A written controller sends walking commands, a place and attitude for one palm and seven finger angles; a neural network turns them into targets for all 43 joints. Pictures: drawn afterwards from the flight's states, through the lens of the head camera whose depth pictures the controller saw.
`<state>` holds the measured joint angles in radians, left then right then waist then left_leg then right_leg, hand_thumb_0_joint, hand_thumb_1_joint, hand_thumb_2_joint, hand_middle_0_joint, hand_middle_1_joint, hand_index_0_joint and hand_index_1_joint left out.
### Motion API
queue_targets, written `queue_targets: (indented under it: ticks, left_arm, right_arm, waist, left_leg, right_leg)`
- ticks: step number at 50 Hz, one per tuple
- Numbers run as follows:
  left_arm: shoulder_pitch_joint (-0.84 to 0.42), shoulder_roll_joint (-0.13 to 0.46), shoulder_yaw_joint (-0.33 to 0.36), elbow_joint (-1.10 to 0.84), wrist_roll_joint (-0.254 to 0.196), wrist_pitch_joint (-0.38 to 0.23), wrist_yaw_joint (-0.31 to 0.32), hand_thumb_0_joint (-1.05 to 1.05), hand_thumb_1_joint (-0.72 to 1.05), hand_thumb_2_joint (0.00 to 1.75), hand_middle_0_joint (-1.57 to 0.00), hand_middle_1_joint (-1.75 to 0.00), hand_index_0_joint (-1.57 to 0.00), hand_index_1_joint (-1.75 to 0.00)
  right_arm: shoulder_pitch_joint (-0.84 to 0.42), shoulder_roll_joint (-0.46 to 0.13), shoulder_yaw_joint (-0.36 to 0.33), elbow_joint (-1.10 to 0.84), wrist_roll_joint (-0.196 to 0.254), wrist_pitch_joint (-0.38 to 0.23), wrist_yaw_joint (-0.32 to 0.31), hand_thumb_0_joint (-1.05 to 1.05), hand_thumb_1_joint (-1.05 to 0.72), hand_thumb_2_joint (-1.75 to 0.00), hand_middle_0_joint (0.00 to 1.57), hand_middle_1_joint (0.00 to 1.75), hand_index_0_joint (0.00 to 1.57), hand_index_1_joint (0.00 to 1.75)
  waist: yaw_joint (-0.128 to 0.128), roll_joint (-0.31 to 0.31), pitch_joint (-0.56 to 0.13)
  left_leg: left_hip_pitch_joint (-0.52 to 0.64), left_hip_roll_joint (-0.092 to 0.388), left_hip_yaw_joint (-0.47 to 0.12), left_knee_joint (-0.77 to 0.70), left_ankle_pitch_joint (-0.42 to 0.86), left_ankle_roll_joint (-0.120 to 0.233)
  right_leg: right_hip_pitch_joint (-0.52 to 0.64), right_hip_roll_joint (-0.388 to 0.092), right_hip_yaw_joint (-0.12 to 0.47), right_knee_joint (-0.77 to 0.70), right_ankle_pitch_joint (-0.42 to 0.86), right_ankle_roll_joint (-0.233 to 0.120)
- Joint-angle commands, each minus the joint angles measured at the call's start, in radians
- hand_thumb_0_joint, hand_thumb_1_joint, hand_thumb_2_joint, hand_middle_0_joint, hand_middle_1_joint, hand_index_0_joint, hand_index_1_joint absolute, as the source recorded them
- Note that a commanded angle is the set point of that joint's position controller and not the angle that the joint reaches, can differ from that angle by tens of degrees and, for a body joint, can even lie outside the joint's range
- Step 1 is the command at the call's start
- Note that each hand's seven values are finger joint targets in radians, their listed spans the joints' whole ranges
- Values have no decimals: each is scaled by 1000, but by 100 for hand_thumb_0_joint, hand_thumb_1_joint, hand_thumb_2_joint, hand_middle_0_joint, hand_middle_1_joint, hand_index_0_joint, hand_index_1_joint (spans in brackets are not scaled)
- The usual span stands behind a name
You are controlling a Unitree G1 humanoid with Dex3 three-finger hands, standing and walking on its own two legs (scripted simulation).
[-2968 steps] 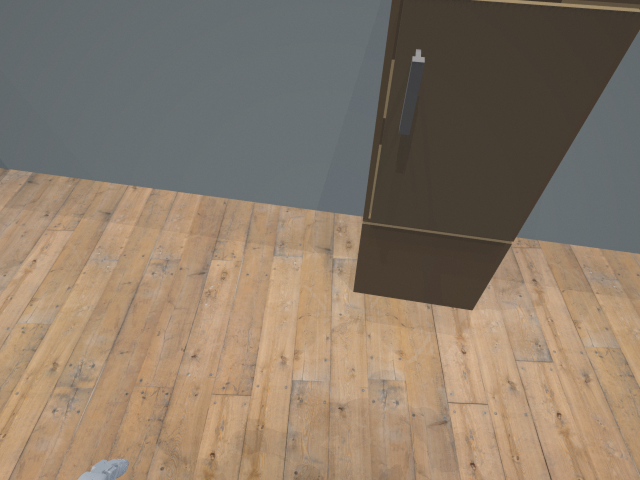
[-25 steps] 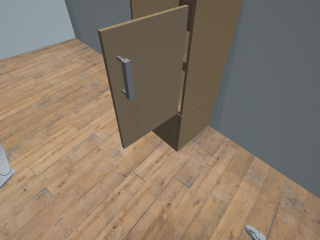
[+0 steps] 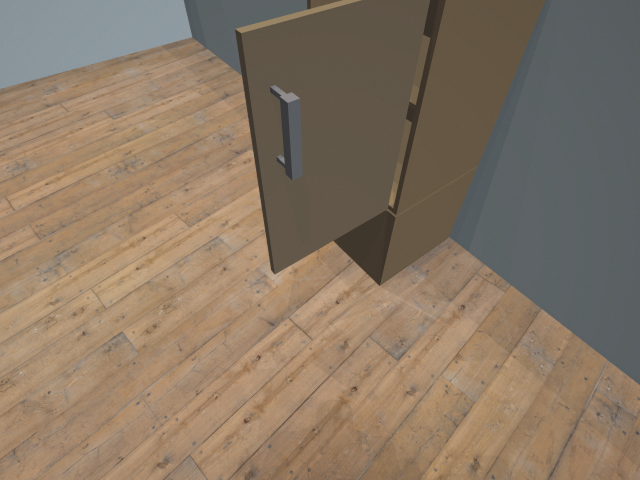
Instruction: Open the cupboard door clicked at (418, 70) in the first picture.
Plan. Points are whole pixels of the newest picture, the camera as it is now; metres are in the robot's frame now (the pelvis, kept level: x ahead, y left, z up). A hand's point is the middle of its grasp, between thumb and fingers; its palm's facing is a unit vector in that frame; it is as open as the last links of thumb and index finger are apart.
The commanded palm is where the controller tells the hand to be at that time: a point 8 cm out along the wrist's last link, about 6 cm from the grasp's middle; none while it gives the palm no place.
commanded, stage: let the arm hang, fingers relaxed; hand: left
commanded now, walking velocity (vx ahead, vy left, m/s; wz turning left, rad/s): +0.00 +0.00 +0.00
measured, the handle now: (285, 134) +0.64 +0.09 +0.08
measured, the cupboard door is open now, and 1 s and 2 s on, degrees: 89 89 89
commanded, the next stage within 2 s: look to check the result in 0.78 s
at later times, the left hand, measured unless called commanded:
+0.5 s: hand out of the picture +0.03 +0.21 -0.16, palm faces +0.00 -0.97 -0.23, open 7.4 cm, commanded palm none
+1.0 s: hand out of the picture +0.05 +0.23 -0.16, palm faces -0.02 -0.97 -0.25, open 7.4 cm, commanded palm none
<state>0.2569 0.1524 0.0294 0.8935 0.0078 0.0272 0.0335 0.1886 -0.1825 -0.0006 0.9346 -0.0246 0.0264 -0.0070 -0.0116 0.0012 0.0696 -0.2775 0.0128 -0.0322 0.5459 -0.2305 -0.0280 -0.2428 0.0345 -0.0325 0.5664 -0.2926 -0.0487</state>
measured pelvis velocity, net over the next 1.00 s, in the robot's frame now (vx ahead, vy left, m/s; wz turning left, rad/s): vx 0.01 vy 0.03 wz -0.02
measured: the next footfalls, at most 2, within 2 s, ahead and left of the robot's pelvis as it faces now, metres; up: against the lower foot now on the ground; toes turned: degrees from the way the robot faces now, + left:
none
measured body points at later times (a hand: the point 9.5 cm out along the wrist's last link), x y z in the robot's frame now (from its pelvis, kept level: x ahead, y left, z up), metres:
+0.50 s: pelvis +0.00 +0.02 +0.01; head +0.02 +0.01 +0.46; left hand +0.03 +0.26 -0.14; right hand -0.01 -0.20 -0.15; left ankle +0.04 +0.14 -0.73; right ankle +0.01 -0.09 -0.73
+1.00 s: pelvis +0.01 +0.03 +0.01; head +0.04 +0.02 +0.46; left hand +0.05 +0.28 -0.14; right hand +0.03 -0.22 -0.15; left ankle +0.04 +0.14 -0.73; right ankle +0.01 -0.09 -0.73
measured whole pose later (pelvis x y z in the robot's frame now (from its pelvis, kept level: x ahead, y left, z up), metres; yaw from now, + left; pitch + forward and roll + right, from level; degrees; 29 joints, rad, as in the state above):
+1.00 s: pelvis +0.01 +0.03 +0.01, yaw -1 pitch -2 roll +0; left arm 0.18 0.21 0.02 1.15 0.01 0.00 0.02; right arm 0.19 -0.21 -0.02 1.13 -0.02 0.01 -0.02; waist -0.01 0.02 0.08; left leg -0.17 -0.01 0.01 0.37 -0.17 0.01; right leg -0.14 0.01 0.01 0.38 -0.21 -0.01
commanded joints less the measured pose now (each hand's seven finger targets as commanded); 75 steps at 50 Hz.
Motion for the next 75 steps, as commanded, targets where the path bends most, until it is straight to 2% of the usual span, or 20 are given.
queue_targets:
  ticks: [1,3,4,7,12,15,23,35,38,44,46,47,50,52,54,57,61,62,67,75]
  left_arm:
    - [-7,161,19,36,2,-37,-7,0,90,90,-20,-30,-20,-30]
    - [-6,161,14,84,2,-40,-7,0,90,90,-20,-30,-20,-30]
    - [-9,157,11,103,1,-41,-7,0,90,90,-20,-30,-20,-30]
    - [2,161,9,155,-1,-42,-6,0,90,90,-20,-30,-20,-30]
    - [14,165,5,210,-2,-40,-5,0,90,90,-20,-30,-20,-30]
    - [9,161,3,226,-3,-36,-4,0,90,90,-20,-30,-20,-30]
    - [-5,162,7,229,0,-35,-1,0,90,90,-20,-30,-20,-30]
    - [-29,164,11,213,2,-43,-3,0,90,90,-20,-30,-20,-30]
    - [-39,176,12,210,2,-47,-3,0,90,90,-20,-30,-20,-30]
    - [-53,198,14,211,2,-48,-6,0,90,90,-20,-30,-20,-30]
    - [-59,207,15,212,2,-50,-7,0,90,90,-20,-30,-20,-30]
    - [-59,215,17,210,2,-52,-7,0,90,90,-20,-30,-20,-30]
    - [-72,230,17,212,2,-52,-8,0,90,90,-20,-30,-20,-30]
    - [-76,241,19,211,2,-56,-8,0,90,90,-20,-30,-20,-30]
    - [-90,248,17,213,2,-53,-9,0,90,90,-20,-30,-20,-30]
    - [-95,268,19,213,2,-58,-10,0,90,90,-20,-30,-20,-30]
    - [-119,287,17,210,1,-58,-11,0,90,90,-20,-30,-20,-30]
    - [-118,294,19,209,2,-61,-11,0,90,90,-20,-30,-20,-30]
    - [-142,313,19,202,2,-62,-13,0,90,90,-20,-30,-20,-30]
    - [-170,334,20,196,0,-66,-13,0,90,90,-20,-30,-20,-30]
  right_arm:
    - [24,-89,-24,19,-4,-10,-14,0,-90,-90,20,30,20,30]
    - [62,-93,-28,50,0,-11,-17,0,-90,-90,20,30,20,30]
    - [75,-96,-28,69,0,-12,-19,0,-90,-90,20,30,20,30]
    - [88,-102,-28,107,3,-17,-22,0,-90,-90,20,30,20,30]
    - [107,-108,-24,146,6,-20,-26,0,-90,-90,20,30,20,30]
    - [116,-99,-21,164,4,-18,-26,0,-90,-90,20,30,20,30]
    - [114,-93,-25,173,2,-18,-23,0,-90,-90,20,30,20,30]
    - [78,-102,-29,167,2,-28,-23,0,-90,-90,20,30,20,30]
    - [71,-115,-34,161,3,-29,-22,0,-90,-90,20,30,20,30]
    - [40,-146,-35,158,4,-32,-23,0,-90,-90,20,30,20,30]
    - [35,-159,-36,157,4,-34,-23,0,-90,-90,20,30,20,30]
    - [29,-170,-37,155,6,-35,-23,0,-90,-90,20,30,20,30]
    - [16,-181,-37,156,6,-37,-22,0,-90,-90,20,30,20,30]
    - [4,-198,-40,152,7,-37,-22,0,-90,-90,20,30,20,30]
    - [-4,-204,-38,156,5,-36,-21,0,-90,-90,20,30,20,30]
    - [-20,-226,-41,151,8,-36,-20,0,-90,-90,20,30,20,30]
    - [-39,-242,-39,152,6,-37,-17,0,-90,-90,20,30,20,30]
    - [-46,-251,-41,148,8,-37,-17,0,-90,-90,20,30,20,30]
    - [-69,-273,-41,146,7,-39,-15,0,-90,-90,20,30,20,30]
    - [-86,-293,-40,141,6,-43,-13,0,-90,-90,20,30,20,30]
  waist:
    - [3,147,-52]
    - [-2,38,-66]
    - [-3,16,-72]
    - [3,44,-63]
    - [9,-2,-39]
    - [6,4,-11]
    - [3,11,12]
    - [4,16,-6]
    - [-1,0,-25]
    - [1,26,-26]
    - [1,26,-39]
    - [3,7,-46]
    - [3,14,-60]
    - [4,-1,-62]
    - [1,20,-51]
    - [4,-6,-68]
    - [1,14,-68]
    - [3,-2,-75]
    - [3,7,-77]
    - [2,4,-102]
  left_leg:
    - [41,65,-46,-153,23,48]
    - [65,69,-45,-159,35,50]
    - [76,69,-44,-166,43,50]
    - [90,78,-48,-187,66,53]
    - [90,81,-44,-208,84,54]
    - [75,78,-48,-224,46,52]
    - [60,77,-52,-239,1,52]
    - [85,80,-50,-235,74,51]
    - [103,80,-52,-232,87,53]
    - [115,87,-57,-242,96,54]
    - [122,91,-58,-247,107,55]
    - [131,93,-56,-242,120,56]
    - [142,94,-59,-246,136,56]
    - [155,94,-55,-241,148,57]
    - [148,96,-57,-251,139,54]
    - [167,96,-56,-244,159,56]
    - [170,98,-57,-254,165,52]
    - [180,98,-55,-247,173,53]
    - [182,101,-55,-255,178,50]
    - [201,104,-54,-256,241,47]
  right_leg:
    - [20,-113,147,-243,55,-7]
    - [36,-117,140,-268,55,-8]
    - [41,-117,134,-271,53,-8]
    - [45,-115,120,-270,71,-10]
    - [55,-117,106,-265,82,-9]
    - [42,-117,109,-269,40,-7]
    - [23,-118,111,-267,8,-3]
    - [40,-124,112,-259,89,4]
    - [46,-126,114,-261,97,4]
    - [53,-125,116,-262,113,2]
    - [65,-127,116,-262,126,2]
    - [68,-126,115,-264,135,1]
    - [81,-131,115,-265,149,2]
    - [79,-131,117,-271,162,1]
    - [79,-133,117,-273,154,2]
    - [86,-136,122,-281,176,1]
    - [98,-142,126,-286,192,1]
    - [97,-140,126,-290,202,0]
    - [106,-143,129,-296,210,1]
    - [141,-152,127,-292,294,3]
